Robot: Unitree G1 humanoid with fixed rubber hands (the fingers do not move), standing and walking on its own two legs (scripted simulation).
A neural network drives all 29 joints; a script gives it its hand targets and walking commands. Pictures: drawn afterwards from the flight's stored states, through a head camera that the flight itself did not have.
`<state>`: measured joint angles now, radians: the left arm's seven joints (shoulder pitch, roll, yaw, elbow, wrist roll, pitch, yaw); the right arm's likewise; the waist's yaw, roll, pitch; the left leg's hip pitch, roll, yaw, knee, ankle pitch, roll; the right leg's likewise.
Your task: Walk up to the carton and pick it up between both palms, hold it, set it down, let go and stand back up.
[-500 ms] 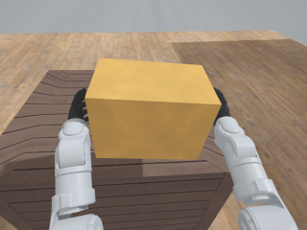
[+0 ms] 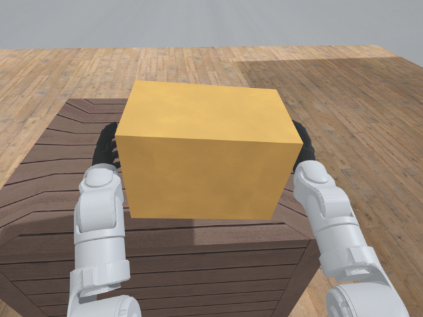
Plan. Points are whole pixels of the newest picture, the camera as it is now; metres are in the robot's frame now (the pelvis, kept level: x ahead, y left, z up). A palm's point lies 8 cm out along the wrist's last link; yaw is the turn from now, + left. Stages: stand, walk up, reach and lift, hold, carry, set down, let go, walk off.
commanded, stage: hold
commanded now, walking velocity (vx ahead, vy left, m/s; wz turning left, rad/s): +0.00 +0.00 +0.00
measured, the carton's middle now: (205, 152) +0.39 +0.00 +0.16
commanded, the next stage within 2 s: none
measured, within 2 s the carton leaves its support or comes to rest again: neither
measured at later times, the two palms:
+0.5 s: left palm (105, 166) +0.35 +0.18 +0.17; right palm (301, 161) +0.34 -0.18 +0.16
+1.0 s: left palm (106, 168) +0.35 +0.18 +0.16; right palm (301, 163) +0.34 -0.18 +0.16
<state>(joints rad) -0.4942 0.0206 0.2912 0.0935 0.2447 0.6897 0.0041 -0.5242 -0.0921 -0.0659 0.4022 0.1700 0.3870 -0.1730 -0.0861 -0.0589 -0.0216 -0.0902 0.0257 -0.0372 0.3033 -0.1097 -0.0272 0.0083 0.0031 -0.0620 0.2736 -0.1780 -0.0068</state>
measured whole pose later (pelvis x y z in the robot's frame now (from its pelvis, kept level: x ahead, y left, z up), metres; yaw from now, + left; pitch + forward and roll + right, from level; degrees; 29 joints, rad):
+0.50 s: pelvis +0.00 +0.00 +0.00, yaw +0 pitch -6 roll -1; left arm -0.51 0.02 0.29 0.12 0.24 0.69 0.01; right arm -0.54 -0.09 -0.08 0.42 0.16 0.39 -0.17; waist -0.08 -0.06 -0.02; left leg -0.10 0.02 -0.03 0.30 -0.11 -0.02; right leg 0.00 0.00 -0.06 0.27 -0.17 0.00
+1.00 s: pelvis +0.00 +0.00 +0.00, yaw +0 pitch -6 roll -1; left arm -0.48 0.01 0.29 0.08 0.25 0.70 0.01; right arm -0.51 -0.09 -0.06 0.39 0.17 0.39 -0.17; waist -0.09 -0.06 -0.01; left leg -0.09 0.02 -0.04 0.31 -0.11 -0.03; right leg 0.01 0.00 -0.06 0.27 -0.18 -0.01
